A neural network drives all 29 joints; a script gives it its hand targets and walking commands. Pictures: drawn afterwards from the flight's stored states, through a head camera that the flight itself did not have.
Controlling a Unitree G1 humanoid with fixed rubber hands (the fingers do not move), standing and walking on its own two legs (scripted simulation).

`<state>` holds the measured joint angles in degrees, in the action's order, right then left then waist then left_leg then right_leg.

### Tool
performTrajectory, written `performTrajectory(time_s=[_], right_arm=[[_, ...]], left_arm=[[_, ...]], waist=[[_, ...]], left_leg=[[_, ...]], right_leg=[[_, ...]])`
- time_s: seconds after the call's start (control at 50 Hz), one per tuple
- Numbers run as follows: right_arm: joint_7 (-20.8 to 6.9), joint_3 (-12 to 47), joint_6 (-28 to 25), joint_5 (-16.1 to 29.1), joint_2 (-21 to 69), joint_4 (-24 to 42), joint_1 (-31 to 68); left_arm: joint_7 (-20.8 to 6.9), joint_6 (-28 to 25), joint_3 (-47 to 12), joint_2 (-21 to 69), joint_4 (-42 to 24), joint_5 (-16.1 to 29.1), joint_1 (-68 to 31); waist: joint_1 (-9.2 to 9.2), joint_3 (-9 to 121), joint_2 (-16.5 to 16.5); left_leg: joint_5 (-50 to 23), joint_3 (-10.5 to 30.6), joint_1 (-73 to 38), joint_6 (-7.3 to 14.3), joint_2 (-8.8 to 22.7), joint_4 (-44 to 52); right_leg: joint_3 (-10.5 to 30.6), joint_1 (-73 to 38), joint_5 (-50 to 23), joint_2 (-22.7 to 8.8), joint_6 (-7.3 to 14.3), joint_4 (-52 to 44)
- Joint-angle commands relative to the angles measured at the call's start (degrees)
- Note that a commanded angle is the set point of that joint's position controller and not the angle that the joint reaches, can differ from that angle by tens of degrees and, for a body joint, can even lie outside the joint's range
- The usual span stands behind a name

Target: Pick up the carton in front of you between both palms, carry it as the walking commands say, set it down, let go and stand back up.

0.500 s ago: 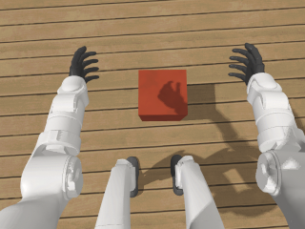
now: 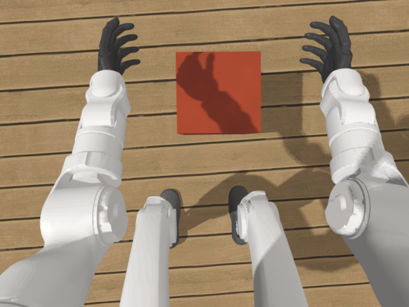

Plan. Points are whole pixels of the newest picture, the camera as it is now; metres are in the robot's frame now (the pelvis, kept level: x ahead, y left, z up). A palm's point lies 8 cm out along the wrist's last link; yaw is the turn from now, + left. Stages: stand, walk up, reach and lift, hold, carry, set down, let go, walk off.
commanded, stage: reach and lift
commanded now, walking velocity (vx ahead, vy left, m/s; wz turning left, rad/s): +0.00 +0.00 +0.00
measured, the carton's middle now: (215, 100) +0.49 -0.05 -0.46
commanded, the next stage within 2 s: none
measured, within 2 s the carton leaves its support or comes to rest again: leaves its support in 1.48 s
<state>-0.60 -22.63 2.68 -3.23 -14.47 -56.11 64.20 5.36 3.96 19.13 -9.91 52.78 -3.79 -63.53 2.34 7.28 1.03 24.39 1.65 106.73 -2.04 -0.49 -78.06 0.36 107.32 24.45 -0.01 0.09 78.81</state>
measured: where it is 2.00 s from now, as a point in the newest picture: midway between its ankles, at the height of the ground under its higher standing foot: (203, 227)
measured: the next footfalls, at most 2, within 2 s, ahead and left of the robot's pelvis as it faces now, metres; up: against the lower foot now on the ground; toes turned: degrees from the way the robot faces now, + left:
none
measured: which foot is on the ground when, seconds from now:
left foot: down 0.00-1.00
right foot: down 0.00-1.00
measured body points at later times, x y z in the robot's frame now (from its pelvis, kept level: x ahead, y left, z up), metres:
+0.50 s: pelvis -0.06 +0.01 -0.19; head +0.31 -0.01 +0.06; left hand +0.51 +0.14 -0.36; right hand +0.49 -0.23 -0.36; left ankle +0.06 +0.13 -0.55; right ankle +0.06 -0.12 -0.55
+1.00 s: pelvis -0.05 +0.00 -0.22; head +0.32 -0.03 +0.03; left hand +0.52 +0.13 -0.40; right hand +0.50 -0.22 -0.40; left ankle +0.06 +0.13 -0.55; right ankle +0.06 -0.12 -0.55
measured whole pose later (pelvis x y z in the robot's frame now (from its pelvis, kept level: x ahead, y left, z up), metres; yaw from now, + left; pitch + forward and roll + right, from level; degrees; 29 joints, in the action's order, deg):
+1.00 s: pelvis -0.05 +0.00 -0.22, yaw +0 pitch +38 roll +2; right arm 3.9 -2.5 1.8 13.6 -24.1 -69.8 85.9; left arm 9.3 2.5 5.6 -16.3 65.7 12.5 -84.1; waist 2.2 -20.2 2.0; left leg 33.2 1.0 129.4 -3.0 -1.8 -125.0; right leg 1.9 130.7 32.9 0.6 -0.6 126.1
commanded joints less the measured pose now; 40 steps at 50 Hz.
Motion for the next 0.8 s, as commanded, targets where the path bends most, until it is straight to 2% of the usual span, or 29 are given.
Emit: performTrajectory(time_s=[0.0, 0.08, 0.2, 0.3, 0.38, 0.5, 0.6, 0.66, 0.74, 0.78], right_arm=[[0.89, 1.08, -1.67, 2.28, -8.16, 5.53, 9.07], [1.77, 5.92, -1.41, 8.03, -12.06, 7.62, 13.09], [2.89, 11.10, 0.53, 13.62, -16.35, 7.84, 20.92], [3.67, 12.58, 1.87, 14.82, -18.07, 2.10, 27.17], [3.99, 13.47, 1.24, 14.89, -18.52, -3.82, 31.39], [4.10, 15.51, -0.86, 15.66, -18.98, -9.13, 36.15], [5.04, 18.08, -2.16, 18.05, -19.98, -6.76, 39.58], [5.06, 18.81, -2.41, 19.20, -21.05, -5.34, 40.47], [5.10, 19.53, -2.18, 18.83, -20.40, -6.27, 38.50], [5.17, 19.53, -1.91, 18.20, -18.82, -8.35, 35.99]], left_arm=[[1.02, -1.51, -2.95, -4.98, -6.31, 2.31, -10.72], [2.82, -0.78, -6.98, -7.70, -8.07, 6.65, -13.72], [4.78, 1.50, -10.79, -10.61, -9.54, 12.14, -21.37], [5.02, 2.93, -11.98, -11.78, -4.10, 14.38, -28.23], [4.39, 2.26, -12.18, -12.61, 1.90, 14.56, -32.41], [3.52, -0.17, -12.89, -14.52, 7.85, 15.14, -36.10], [3.78, -1.91, -15.61, -16.44, 6.22, 18.09, -39.29], [4.37, -2.05, -16.92, -15.26, 4.55, 18.86, -40.20], [4.89, -1.79, -17.17, -13.53, 2.79, 19.70, -38.15], [4.78, -1.75, -16.47, -13.19, 4.48, 19.30, -35.72]], waist=[[2.07, 54.08, 0.98], [1.40, 60.51, 1.29], [1.59, 62.96, -0.22], [2.17, 54.04, -0.51], [2.08, 46.40, -0.26], [1.29, 40.49, -0.46], [1.43, 47.14, -1.07], [1.78, 49.26, 1.27], [2.22, 51.07, -0.05], [2.05, 48.66, -1.06]], left_leg=[[-25.96, -2.92, -20.14, -1.32, -4.44, -6.58], [-25.67, -3.12, -24.49, -0.97, -4.41, -14.90], [-16.99, -4.18, -24.41, -0.96, -4.08, -23.47], [-5.99, -4.29, -19.55, -0.71, -3.06, -27.33], [-1.44, -3.99, -15.02, -0.70, -2.25, -30.37], [-3.13, -3.47, -11.29, -0.77, -1.58, -35.35], [-8.78, -4.14, -13.91, -0.72, -1.59, -39.48], [-12.49, -4.71, -16.98, -0.99, -2.04, -41.21], [-13.64, -5.54, -15.10, -1.29, -2.83, -41.52], [-12.36, -5.74, -11.97, -1.30, -3.03, -41.31]], right_leg=[[-0.06, -29.51, -33.79, 3.06, -2.73, 5.01], [-1.79, -23.74, -29.37, 2.98, -2.98, 12.66], [-3.54, -19.67, -19.15, 2.22, -3.02, 20.89], [-3.47, -13.90, -7.98, 0.74, -2.61, 24.56], [-2.68, -10.57, -3.51, -0.04, -2.28, 27.64], [-1.37, -9.06, -4.77, -0.35, -2.08, 32.68], [-1.28, -13.81, -11.56, -0.18, -2.33, 36.50], [-1.17, -14.15, -14.57, 0.21, -2.01, 37.77], [-1.08, -19.51, -18.07, 0.61, -1.82, 38.60], [-0.78, -19.84, -17.90, 0.75, -1.82, 38.33]])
